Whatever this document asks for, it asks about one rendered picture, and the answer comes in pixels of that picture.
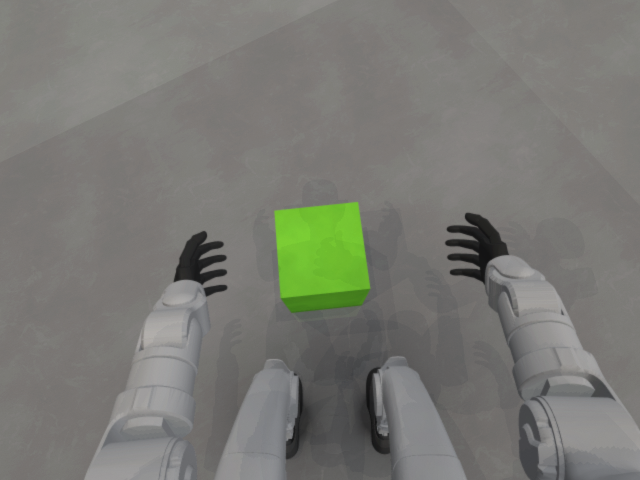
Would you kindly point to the carton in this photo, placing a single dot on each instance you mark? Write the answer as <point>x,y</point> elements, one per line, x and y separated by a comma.
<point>321,257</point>

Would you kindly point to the robot right hand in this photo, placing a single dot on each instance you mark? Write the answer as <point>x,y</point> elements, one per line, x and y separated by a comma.
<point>489,246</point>

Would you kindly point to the right robot foot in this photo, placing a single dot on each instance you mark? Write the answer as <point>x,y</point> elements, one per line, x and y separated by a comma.
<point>380,442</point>

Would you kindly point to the robot left hand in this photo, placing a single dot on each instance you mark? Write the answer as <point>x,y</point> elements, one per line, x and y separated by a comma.
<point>190,266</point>

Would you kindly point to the right robot upper arm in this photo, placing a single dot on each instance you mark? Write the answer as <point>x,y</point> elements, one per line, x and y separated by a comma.
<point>577,438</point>

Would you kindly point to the left robot upper arm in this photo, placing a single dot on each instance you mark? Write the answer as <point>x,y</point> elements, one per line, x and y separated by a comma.
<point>169,458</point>

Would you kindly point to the left robot thigh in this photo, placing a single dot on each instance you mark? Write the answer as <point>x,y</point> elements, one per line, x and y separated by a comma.
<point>256,446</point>

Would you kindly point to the robot left forearm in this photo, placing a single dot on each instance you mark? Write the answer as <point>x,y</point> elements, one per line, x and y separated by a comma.
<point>158,399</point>

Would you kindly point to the robot right forearm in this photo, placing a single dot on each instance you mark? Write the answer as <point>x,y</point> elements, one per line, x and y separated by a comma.
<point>548,356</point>

